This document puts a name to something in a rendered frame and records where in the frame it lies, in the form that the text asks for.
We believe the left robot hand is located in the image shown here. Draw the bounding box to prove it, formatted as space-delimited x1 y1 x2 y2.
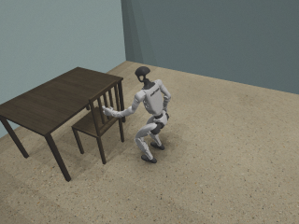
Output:
102 106 114 117

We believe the robot head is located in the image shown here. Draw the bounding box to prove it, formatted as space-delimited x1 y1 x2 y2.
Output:
135 66 156 90

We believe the chair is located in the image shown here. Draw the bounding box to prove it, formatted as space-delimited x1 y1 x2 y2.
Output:
71 80 124 164

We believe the table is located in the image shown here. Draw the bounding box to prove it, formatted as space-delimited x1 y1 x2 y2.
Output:
0 67 126 182

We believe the robot right forearm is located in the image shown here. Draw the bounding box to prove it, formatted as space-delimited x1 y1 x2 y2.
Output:
163 97 171 109

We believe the robot left forearm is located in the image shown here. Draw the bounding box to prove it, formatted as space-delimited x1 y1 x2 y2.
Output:
111 108 133 118

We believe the right robot foot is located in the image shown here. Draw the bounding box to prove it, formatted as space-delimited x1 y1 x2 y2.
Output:
150 142 164 150

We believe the robot left upper arm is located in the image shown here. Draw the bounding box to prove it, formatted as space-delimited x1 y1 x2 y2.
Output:
127 91 146 115

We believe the robot right upper arm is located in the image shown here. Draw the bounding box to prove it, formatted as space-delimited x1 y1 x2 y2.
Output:
153 79 171 101

